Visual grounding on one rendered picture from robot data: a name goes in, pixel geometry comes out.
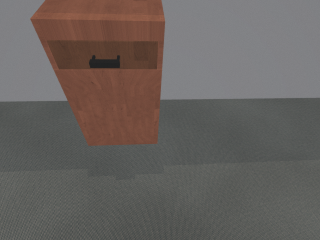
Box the drawer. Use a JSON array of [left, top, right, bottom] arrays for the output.
[[47, 40, 158, 70]]

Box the cabinet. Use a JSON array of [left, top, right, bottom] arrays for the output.
[[30, 0, 165, 146]]

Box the handle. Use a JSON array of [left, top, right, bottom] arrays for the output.
[[89, 55, 120, 68]]

